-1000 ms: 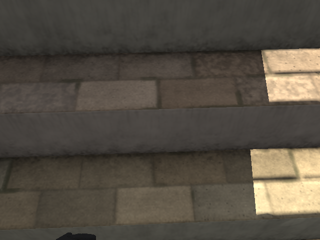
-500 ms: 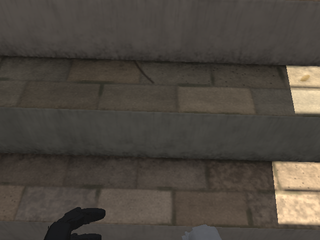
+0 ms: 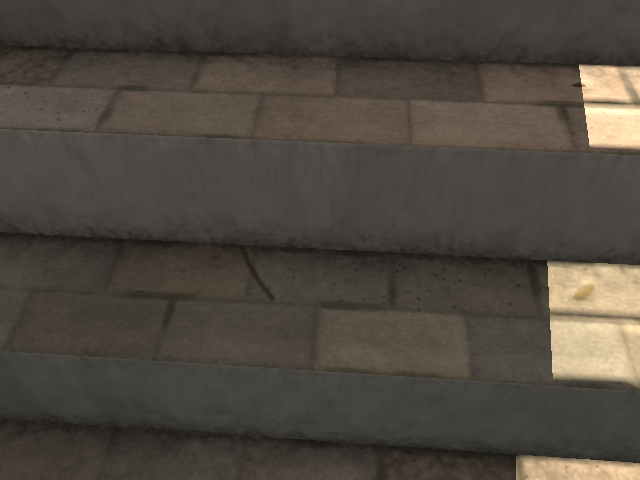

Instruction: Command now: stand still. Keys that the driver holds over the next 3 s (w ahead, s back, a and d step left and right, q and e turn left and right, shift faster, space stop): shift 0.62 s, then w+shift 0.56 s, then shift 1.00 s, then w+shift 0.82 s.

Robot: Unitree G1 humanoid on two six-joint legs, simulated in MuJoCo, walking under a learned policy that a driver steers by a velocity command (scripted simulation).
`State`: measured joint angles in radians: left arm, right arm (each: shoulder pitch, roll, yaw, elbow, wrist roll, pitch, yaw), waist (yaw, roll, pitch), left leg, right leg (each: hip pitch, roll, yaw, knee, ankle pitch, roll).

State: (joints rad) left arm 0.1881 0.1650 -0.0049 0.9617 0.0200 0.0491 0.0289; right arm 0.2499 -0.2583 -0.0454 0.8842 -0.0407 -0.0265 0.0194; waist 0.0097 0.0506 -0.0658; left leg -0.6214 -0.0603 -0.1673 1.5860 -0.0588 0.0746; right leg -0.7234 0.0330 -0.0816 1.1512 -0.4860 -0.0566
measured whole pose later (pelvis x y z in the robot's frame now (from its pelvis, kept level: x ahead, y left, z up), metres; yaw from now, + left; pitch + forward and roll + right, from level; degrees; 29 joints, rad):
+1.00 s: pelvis +0.17 +0.01 +0.10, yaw +1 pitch +4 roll +1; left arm 0.25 0.20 0.03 0.95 -0.01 -0.12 0.01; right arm 0.22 -0.21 -0.02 0.96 0.02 -0.09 -0.02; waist 0.00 0.00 -0.09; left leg -0.25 -0.02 0.03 0.56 -0.28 0.11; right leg -0.27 -0.02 -0.02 0.72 -0.29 -0.12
